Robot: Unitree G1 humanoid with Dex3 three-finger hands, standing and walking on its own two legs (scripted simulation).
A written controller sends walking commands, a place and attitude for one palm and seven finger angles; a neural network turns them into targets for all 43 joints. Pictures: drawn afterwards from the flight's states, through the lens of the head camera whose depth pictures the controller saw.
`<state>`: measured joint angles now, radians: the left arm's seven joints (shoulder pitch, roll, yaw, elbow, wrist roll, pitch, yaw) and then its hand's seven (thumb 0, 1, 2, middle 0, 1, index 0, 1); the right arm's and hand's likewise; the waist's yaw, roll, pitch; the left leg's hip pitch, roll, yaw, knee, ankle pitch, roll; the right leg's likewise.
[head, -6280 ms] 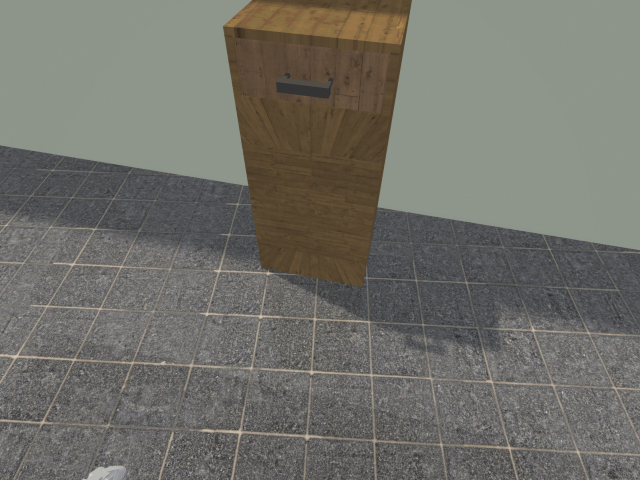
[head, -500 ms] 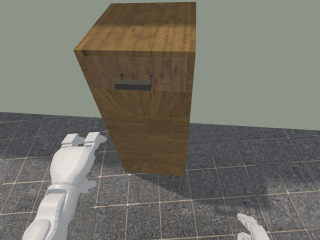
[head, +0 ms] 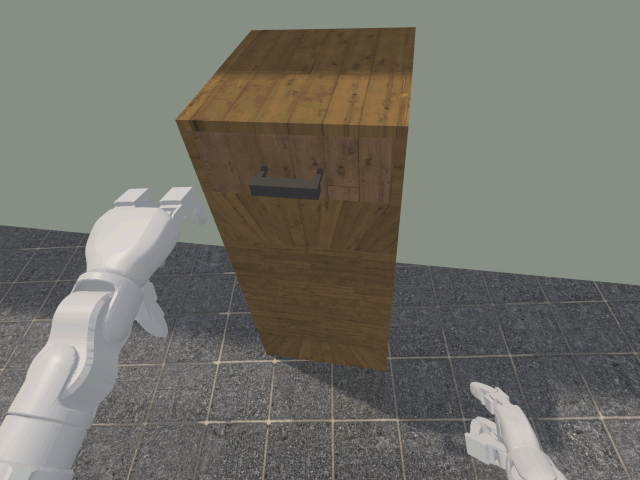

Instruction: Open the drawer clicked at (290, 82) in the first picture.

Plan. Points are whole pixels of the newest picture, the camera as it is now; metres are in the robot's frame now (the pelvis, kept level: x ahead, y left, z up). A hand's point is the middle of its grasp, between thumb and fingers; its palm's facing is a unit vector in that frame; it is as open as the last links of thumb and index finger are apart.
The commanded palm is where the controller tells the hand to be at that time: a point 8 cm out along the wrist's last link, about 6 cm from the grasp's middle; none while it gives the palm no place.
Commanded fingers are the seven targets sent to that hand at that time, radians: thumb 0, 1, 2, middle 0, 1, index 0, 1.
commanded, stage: raise the hand with hooked fingers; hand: left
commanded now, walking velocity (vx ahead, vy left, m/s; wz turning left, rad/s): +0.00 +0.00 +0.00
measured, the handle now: (288, 180) +0.59 +0.16 +0.04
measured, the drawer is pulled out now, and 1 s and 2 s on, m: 0.00 0.00 0.00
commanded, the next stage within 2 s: move the hooked fingers above the handle in 0.46 s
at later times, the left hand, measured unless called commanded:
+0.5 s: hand (151, 259) +0.30 +0.25 +0.15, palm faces +0.12 -0.06 -0.99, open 13.9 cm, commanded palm +0.27 +0.25 +0.21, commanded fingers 0.00 -0.50 0.30 -0.30 -1.20 -0.30 -1.20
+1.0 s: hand (200, 231) +0.37 +0.22 +0.13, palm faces +0.03 -0.03 -1.00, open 13.9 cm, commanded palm +0.35 +0.22 +0.19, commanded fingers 0.00 -0.50 0.30 -0.30 -1.20 -0.30 -1.20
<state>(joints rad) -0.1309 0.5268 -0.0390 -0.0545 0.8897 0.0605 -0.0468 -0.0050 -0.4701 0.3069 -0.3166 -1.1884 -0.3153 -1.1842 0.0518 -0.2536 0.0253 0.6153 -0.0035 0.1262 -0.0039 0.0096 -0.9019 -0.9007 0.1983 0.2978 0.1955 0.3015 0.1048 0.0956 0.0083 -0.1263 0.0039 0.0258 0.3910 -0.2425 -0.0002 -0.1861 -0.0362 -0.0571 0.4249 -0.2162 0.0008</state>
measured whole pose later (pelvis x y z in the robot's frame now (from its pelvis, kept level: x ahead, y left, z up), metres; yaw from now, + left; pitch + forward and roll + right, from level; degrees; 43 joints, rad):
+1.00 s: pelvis -0.01 +0.00 +0.00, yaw +0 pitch +2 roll +1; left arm -0.47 0.50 -0.12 0.33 0.92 0.00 -0.04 0.00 -0.49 0.30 -0.32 -1.20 -0.32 -1.20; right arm 0.14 -0.26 0.01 0.66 0.02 0.13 -0.01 0.01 -0.90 -0.90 0.20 0.30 0.20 0.30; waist 0.05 0.07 0.00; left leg -0.21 0.00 0.03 0.38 -0.21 0.00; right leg -0.27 -0.04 -0.05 0.42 -0.18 0.00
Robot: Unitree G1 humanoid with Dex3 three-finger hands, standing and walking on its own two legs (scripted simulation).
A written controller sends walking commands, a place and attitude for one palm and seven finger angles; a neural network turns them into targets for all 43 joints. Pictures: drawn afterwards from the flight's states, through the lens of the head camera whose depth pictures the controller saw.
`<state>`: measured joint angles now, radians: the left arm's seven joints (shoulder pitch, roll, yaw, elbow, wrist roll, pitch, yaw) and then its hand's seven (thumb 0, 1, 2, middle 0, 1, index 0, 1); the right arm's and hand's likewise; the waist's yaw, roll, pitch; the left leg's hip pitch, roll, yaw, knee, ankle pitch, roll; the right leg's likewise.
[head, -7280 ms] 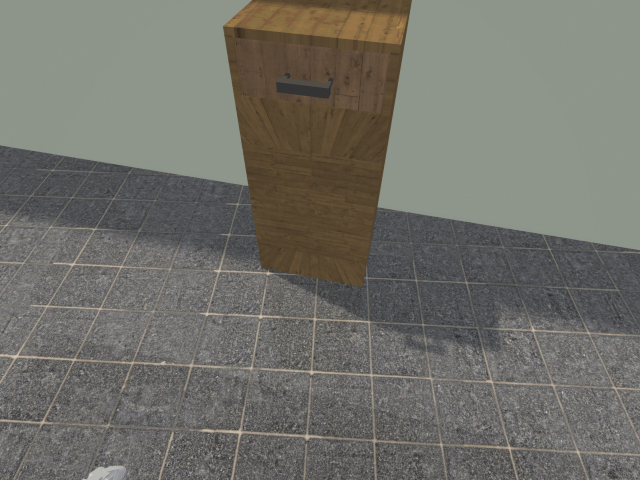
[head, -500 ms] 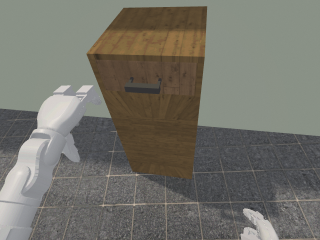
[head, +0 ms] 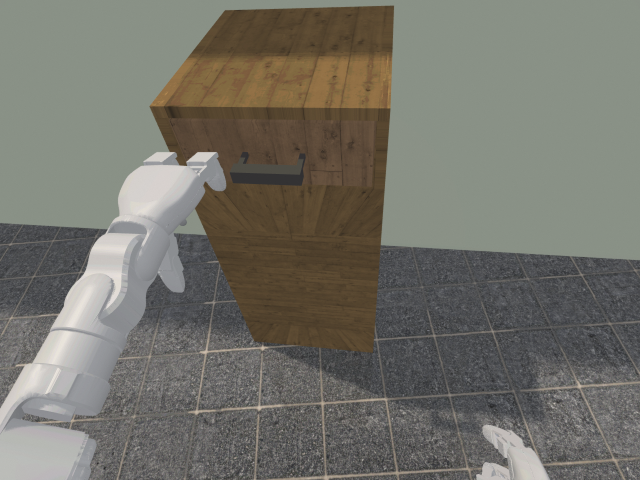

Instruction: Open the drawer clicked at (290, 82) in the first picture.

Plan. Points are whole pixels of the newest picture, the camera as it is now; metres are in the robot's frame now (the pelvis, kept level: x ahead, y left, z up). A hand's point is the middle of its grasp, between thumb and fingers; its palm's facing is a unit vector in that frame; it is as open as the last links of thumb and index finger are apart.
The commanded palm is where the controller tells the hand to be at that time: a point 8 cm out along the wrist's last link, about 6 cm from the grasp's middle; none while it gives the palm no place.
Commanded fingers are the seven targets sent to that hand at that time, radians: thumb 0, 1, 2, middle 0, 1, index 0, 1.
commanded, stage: move the hooked fingers above the handle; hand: left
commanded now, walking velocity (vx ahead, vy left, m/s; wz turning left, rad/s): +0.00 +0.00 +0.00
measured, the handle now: (270, 166) +0.61 +0.16 +0.04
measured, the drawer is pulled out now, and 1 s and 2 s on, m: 0.00 0.00 0.00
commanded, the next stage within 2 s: none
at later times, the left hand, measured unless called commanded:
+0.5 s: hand (226, 191) +0.46 +0.19 +0.11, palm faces -0.01 -0.03 -1.00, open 13.9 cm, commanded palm +0.44 +0.19 +0.17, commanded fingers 0.00 -0.50 0.30 -0.30 -1.20 -0.30 -1.20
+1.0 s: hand (269, 164) +0.54 +0.14 +0.09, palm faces -0.02 -0.01 -1.00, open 13.9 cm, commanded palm +0.53 +0.16 +0.15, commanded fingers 0.00 -0.50 0.30 -0.30 -1.20 -0.30 -1.20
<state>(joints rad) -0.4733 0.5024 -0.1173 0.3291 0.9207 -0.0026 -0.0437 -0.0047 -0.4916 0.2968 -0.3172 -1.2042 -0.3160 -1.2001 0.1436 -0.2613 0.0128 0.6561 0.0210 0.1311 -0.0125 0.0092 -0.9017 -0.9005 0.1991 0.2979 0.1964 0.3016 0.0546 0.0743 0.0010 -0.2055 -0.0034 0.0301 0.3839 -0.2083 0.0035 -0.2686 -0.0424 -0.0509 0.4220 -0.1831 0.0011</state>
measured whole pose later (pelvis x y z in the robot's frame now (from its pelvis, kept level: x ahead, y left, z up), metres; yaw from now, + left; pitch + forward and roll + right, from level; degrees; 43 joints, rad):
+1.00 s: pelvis +0.03 +0.00 -0.01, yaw -2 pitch +13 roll +1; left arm -1.01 0.41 -0.13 1.04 1.04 0.04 0.15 0.00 -0.49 0.30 -0.32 -1.20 -0.32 -1.20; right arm 0.31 -0.26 -0.04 0.71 0.00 0.14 -0.01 0.01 -0.90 -0.90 0.20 0.30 0.20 0.30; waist -0.10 0.06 -0.09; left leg -0.46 0.01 0.05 0.54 -0.31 0.00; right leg -0.53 -0.03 -0.02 0.57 -0.27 0.00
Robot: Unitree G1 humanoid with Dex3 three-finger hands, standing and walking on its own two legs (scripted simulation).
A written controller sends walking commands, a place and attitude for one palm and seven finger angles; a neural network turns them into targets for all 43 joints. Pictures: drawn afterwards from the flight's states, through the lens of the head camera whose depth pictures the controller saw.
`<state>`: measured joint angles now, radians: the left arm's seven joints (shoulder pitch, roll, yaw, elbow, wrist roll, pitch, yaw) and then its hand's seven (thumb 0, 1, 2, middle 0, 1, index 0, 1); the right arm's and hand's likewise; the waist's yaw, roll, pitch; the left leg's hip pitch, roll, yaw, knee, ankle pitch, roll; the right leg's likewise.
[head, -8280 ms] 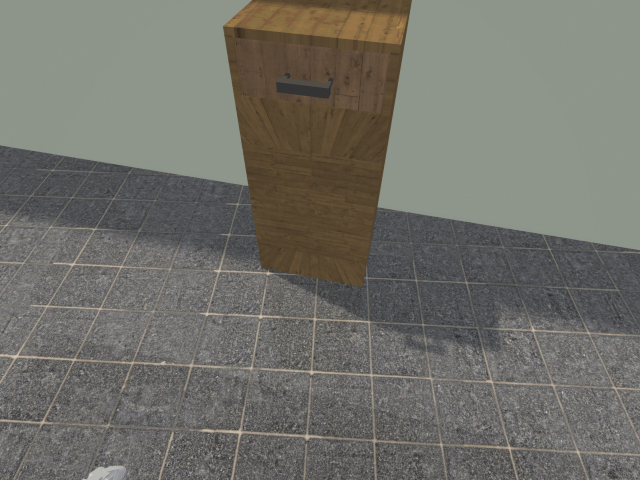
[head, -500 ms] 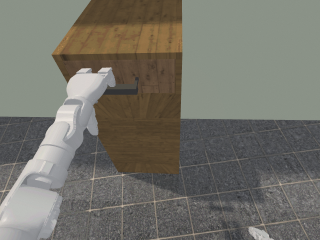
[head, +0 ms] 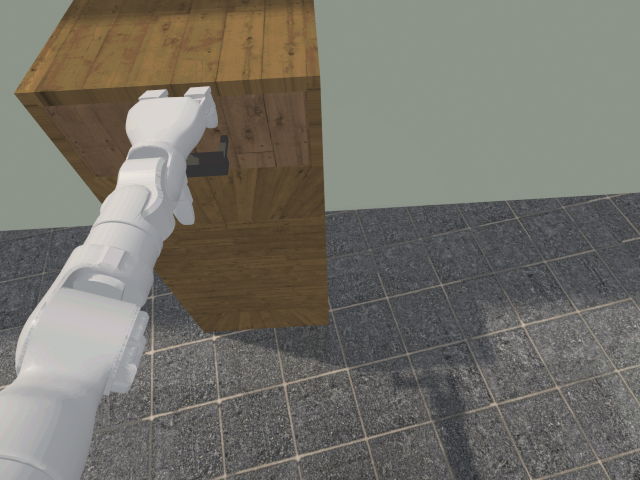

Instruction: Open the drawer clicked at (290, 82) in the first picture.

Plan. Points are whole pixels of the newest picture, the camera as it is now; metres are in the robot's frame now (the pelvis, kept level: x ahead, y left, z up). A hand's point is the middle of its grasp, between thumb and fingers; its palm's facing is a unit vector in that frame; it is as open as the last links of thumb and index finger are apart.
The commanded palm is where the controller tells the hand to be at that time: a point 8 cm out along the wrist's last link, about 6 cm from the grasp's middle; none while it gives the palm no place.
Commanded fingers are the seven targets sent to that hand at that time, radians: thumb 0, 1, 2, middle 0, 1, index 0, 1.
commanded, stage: move the hooked fingers above the handle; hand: left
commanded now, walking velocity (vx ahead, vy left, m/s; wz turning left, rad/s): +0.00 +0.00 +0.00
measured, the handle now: (186, 154) +0.57 +0.18 +0.05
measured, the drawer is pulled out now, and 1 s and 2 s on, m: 0.00 0.00 0.00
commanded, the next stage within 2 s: lower the fingers behind the handle in 1.24 s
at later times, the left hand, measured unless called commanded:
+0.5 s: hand (167, 161) +0.51 +0.18 +0.10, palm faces -0.03 -0.01 -1.00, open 13.8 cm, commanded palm +0.49 +0.18 +0.17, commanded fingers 0.00 -0.50 0.30 -0.30 -1.20 -0.30 -1.20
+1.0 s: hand (183, 148) +0.53 +0.16 +0.10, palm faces -0.02 -0.02 -1.00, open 13.7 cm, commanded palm +0.50 +0.18 +0.16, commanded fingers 0.00 -0.50 0.30 -0.30 -1.20 -0.30 -1.20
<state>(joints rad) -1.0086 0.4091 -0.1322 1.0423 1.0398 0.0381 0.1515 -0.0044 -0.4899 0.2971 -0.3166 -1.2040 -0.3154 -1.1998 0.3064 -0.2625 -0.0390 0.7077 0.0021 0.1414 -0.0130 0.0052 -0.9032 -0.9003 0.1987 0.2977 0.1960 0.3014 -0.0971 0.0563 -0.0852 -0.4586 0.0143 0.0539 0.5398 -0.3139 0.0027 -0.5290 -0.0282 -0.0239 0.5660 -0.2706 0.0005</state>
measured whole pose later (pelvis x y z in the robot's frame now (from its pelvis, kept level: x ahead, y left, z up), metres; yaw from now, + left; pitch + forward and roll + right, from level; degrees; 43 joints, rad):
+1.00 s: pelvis +0.01 +0.01 +0.00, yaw -1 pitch +16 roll +0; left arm -1.05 0.44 -0.09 1.10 1.06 0.02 0.17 0.00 -0.49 0.30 -0.34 -1.23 -0.34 -1.23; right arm 0.36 -0.26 -0.04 0.70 0.00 0.12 -0.02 0.00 -0.90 -0.90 0.20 0.30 0.20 0.30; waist -0.12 0.06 -0.11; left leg -0.52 0.02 0.06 0.57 -0.34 0.01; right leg -0.58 -0.02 -0.01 0.58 -0.27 0.01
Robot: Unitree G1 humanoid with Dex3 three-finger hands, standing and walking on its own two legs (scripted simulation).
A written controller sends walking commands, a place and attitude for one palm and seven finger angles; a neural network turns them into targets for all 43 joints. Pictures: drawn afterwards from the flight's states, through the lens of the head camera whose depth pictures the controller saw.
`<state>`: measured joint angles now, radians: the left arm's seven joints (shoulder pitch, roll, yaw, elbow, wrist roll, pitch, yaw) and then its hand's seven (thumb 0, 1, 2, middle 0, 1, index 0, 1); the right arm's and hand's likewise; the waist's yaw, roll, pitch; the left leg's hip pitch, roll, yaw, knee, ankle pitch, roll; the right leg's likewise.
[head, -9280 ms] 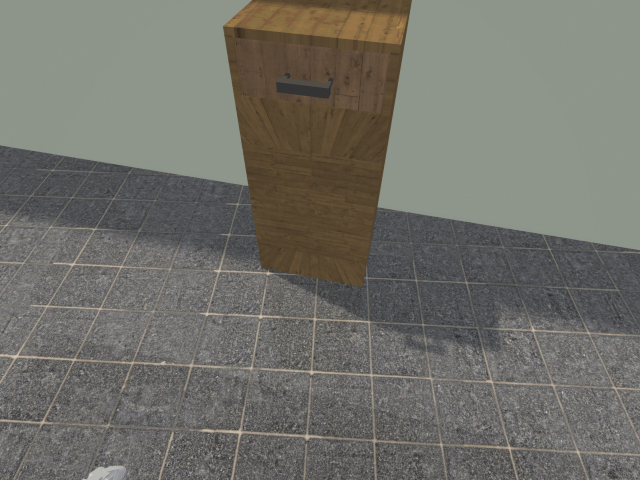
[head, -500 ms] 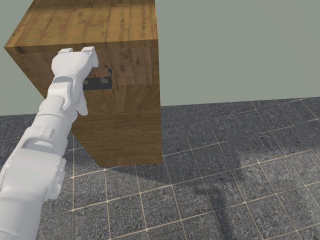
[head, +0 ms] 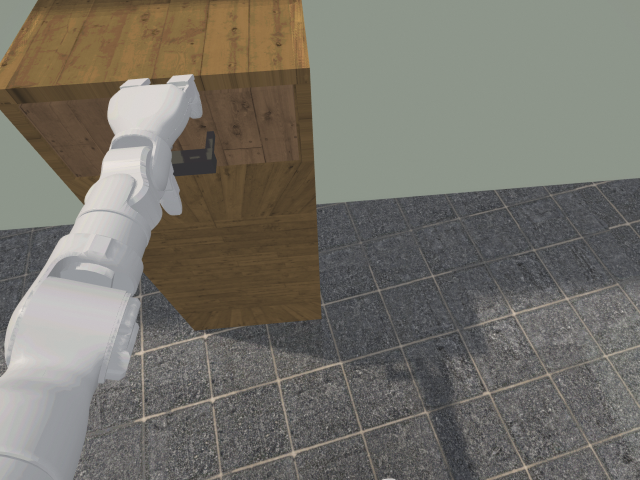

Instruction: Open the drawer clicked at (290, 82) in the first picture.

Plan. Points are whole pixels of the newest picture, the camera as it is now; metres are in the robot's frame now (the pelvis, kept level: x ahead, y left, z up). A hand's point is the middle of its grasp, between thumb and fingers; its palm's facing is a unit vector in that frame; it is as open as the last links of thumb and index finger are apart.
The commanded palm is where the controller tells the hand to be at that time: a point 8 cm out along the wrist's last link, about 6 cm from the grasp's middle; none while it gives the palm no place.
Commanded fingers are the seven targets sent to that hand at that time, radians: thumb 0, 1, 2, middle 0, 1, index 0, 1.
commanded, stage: move the hooked fingers above the handle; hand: left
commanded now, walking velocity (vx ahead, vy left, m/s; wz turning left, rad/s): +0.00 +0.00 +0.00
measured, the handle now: (171, 152) +0.56 +0.18 +0.06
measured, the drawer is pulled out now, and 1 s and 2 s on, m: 0.00 0.00 0.00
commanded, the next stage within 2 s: lower the fingers behind the handle in 0.24 s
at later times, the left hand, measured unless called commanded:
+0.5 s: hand (152, 160) +0.50 +0.18 +0.10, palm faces -0.04 -0.01 -1.00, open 13.9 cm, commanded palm +0.49 +0.19 +0.16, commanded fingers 0.00 -0.50 0.30 -0.30 -1.20 -0.30 -1.20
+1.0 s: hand (172, 175) +0.51 +0.17 +0.06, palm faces -0.04 -0.03 -1.00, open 13.9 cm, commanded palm +0.49 +0.18 +0.12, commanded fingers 0.00 -0.50 0.30 -0.30 -1.20 -0.30 -1.20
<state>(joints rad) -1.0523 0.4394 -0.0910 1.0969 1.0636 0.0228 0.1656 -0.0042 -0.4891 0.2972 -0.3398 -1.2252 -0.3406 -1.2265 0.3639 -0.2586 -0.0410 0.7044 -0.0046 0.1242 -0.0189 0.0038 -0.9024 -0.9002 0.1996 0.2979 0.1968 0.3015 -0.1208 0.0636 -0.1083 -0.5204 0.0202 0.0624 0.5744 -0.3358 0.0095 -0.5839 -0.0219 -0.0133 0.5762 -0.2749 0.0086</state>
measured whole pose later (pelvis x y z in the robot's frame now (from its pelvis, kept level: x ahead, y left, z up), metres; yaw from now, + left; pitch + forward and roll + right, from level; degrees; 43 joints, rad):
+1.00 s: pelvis +0.00 +0.00 +0.00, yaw +0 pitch +17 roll +0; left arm -0.98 0.44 -0.08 1.11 1.08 -0.01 0.24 0.00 -0.49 0.30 -0.32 -1.20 -0.32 -1.20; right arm 0.37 -0.26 -0.05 0.73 -0.02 0.10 -0.01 0.00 -0.90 -0.90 0.20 0.30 0.20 0.30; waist -0.13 0.05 -0.11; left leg -0.56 0.03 0.06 0.61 -0.35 0.01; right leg -0.62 -0.02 -0.02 0.60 -0.28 0.01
